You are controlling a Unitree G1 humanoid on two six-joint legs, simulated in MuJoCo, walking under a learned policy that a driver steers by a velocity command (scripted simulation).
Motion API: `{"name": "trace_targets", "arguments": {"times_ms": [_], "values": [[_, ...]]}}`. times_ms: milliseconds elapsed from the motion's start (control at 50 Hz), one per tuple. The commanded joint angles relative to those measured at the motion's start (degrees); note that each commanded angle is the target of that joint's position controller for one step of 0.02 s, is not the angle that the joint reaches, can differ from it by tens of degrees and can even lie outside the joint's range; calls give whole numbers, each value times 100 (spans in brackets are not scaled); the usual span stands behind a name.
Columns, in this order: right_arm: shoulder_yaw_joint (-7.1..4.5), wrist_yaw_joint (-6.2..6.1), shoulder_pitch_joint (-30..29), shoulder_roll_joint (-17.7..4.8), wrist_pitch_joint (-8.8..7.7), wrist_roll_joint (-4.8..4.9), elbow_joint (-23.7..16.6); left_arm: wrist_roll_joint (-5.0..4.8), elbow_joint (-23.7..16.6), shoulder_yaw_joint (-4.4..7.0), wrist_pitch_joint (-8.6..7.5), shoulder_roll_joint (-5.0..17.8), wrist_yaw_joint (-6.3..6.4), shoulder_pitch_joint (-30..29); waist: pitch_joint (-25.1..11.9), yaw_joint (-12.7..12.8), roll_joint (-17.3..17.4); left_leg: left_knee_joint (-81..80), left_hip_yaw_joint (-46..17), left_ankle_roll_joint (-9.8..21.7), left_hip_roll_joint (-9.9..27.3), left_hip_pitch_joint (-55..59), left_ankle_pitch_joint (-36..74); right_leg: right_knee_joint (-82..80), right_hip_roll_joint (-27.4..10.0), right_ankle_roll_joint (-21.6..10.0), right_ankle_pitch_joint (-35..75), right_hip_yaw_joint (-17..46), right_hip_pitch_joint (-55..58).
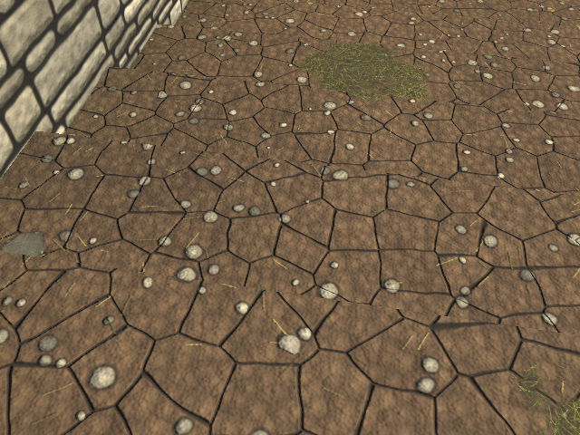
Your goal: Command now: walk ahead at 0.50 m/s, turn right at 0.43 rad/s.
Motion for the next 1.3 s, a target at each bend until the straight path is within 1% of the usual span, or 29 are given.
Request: {"name": "trace_targets", "arguments": {"times_ms": [20, 160, 180, 220, 300, 340, 380, 400, 420, 440, 460, 480, 500, 520, 540, 560, 600, 640, 720, 780, 800, 820, 840, 880, 940, 1120, 1220, 1280, 1300], "values": [[-159, -84, -234, -803, -97, 24, -377, 18, -176, 75, 2, 246, -109, 334, -67, 236, 378, -337, -470, 739, 1753, -314, 2169, 407, -74, -22, 651, -74, 239], [-241, -254, 1049, -670, -14, 105, -93, -170, -901, 144, -86, 249, -401, -1120, 713, -334, 560, 563, -1043, 495, 2535, 2307, 1503, 159, -96, -180, -194, 688, -3107], [-198, -301, 595, -584, -14, 34, -308, -151, -987, 141, -69, 248, -479, -1170, 862, -189, 324, 568, -468, 357, 2166, 1310, 1055, -618, -46, -132, 600, 350, -2321], [-195, -386, 314, -605, 8, 148, -478, -16, -1071, 38, -45, -14, -643, -1410, 759, -281, 138, 755, 391, 70, 1741, -350, 35, -1755, 100, -49, 2710, -394, -99], [-204, -342, 628, -787, 98, 283, -472, -88, -883, -28, 22, -24, -660, -1257, 851, -405, 230, 1934, 448, -132, 1888, 112, 286, -2461, 311, -28, 2574, -634, 474], [-176, -295, 794, -872, 192, 306, -481, 9, -489, 133, -5, 340, -573, -342, 295, -90, 291, 3646, 384, -235, 1990, 674, 1724, -2827, 487, -149, 2517, -905, 1262], [-131, -200, 498, -888, 152, 408, -294, 33, 125, 402, -29, 893, -393, 1385, -708, 1107, 123, 6934, 526, -599, 1390, -804, 1643, -3348, 528, -639, 3719, -1125, 4462], [-70, -162, 906, -354, 82, 252, -470, 213, 258, 372, -66, 1452, -342, 1615, -897, 870, -1305, 9859, 50, -887, 675, -3708, -4027, -1562, -190, -1183, 5656, -156, 6657], [83, -69, 1354, -443, -174, 439, -786, 186, 175, 347, -107, 1744, -356, 1921, -2861, 816, -1479, 10686, -1375, -930, 649, -4510, -4112, -451, -1191, -2329, 5943, 1590, 8216], [30, -13, 678, -734, -272, 544, -1167, 21, 128, 342, 32, 1513, -295, 2294, -3371, 1117, -629, 9966, -1629, -918, 789, -4927, -3823, -1319, -1286, -2582, 3854, 2066, 8151], [121, -42, 120, -522, -292, 665, -1508, -78, 396, 306, 129, 1487, -208, 2551, -3074, 969, -532, 9597, -1485, -818, 817, -5658, -3300, -2420, -1483, -2423, 505, 2997, 7719], [158, -190, -407, -429, -196, 574, -1471, -145, 254, 188, 184, 1078, -146, 1867, -2025, 846, 444, 9439, -1134, -791, 885, -5903, -2737, -3147, -1404, -2134, -1186, 3332, 6309], [113, -217, -217, -629, -157, 600, -1446, 52, -160, 121, 53, 1084, -146, 1061, -1462, 452, 663, 8900, -1584, -648, 1091, -5613, -2055, -3189, -1852, -2279, -1392, 4044, 4904], [82, -267, -142, -722, -50, 386, -1401, 119, -380, 55, -75, 899, -193, 381, -946, 116, 1007, 8742, -1680, -625, 1234, -5125, -2223, -3080, -1793, -2200, -1111, 3993, 3507], [-17, -252, -140, -866, 0, 354, -1360, 90, -480, -64, -209, 569, -220, -100, -340, -168, 971, 7335, -1894, -506, 1431, -4689, -1342, -3217, -1473, -1870, -802, 3187, 2176], [-4, -273, -408, -766, 39, 221, -1535, 76, -576, -57, -208, 677, -96, -477, 275, -323, 589, 5781, -1622, -682, 1394, -3746, -795, -3576, -707, -1574, -476, 2055, 716], [37, -258, -658, -526, -47, -50, -1583, 133, -588, -28, -146, 787, 132, -385, 49, -143, 59, 3748, -1154, -907, 1006, -2064, 878, -3401, 280, -1294, 625, 667, -78], [77, -135, -788, -377, -58, 137, -1519, 86, -410, -32, -123, 629, 182, 250, -296, 139, -330, 2817, -938, -971, 597, -1397, 2371, -3284, 304, -1233, 449, 408, 315], [-12, -46, -1299, -657, 45, 261, -1762, -95, -157, 23, -74, 546, 132, 951, 1, 389, -284, 1873, -1109, -538, 594, -1951, 1299, -2883, -270, -1034, -878, 1220, 1811], [-199, 53, -359, -930, -38, 214, -1605, -27, -178, -34, -4, 355, 108, 1032, -165, -95, -212, 1664, -1079, 29, 517, -1053, 695, -1592, 104, -705, -327, 1131, 2102], [-320, 100, 508, -1319, -101, 118, -1406, -6, -189, -133, -40, -64, 75, 1492, -817, -161, 903, 1613, -2469, 652, 1493, 548, 544, 442, 820, -372, -877, 553, 1013], [-416, 206, 1344, -1535, -46, 144, -1086, -133, -202, -188, -106, -180, 44, 1907, -1472, -206, 2547, 50, -5498, 1423, 2550, 1654, -1701, 2204, 1348, -105, -3206, 117, -405], [-255, 227, 1158, -1013, -47, 237, -1114, -178, -247, -49, -131, 400, 27, 1355, -732, -275, 1613, -298, -5966, 1239, 2538, 1447, -3115, 2713, 1011, -200, -3125, 486, -1313], [-177, 188, 276, -827, 25, 178, -1291, -68, -550, -17, -114, 479, 43, 273, 76, -172, 543, -225, -4348, 938, 2118, 53, -2142, 2370, 481, -228, -2085, 131, -1242], [-99, 127, -207, -581, 41, 105, -1288, -11, -471, 50, -25, 401, 65, 506, -145, 256, 965, -452, -3010, 685, 1526, -816, -818, 1191, 78, -94, -1468, 58, -200], [-160, -93, 623, -899, 93, 299, -686, 22, -906, -113, -155, 65, -45, -986, -70, -107, 739, -679, -1609, 637, 1320, -415, 961, -1719, 269, 196, 629, -324, 131], [-184, -26, 801, -957, 189, 284, -447, -13, -1092, -123, -236, 210, -179, -1371, 163, -132, 838, -294, -1534, 668, 1531, -196, 1432, -1915, 431, 56, -89, -564, 638], [-192, -80, 72, -968, 216, 344, -601, 16, -500, 145, -361, 767, -305, 477, -583, 863, 810, 1476, -1314, 438, 1493, -127, 3325, -1998, 521, -443, -207, -529, 2394], [-85, -56, 536, -712, 218, 285, -641, 56, -375, 280, -349, 1148, -250, 1098, -1229, 878, -139, 3079, -988, 185, 946, -1238, 2226, -2207, -235, -902, -109, 307, 4062]]}}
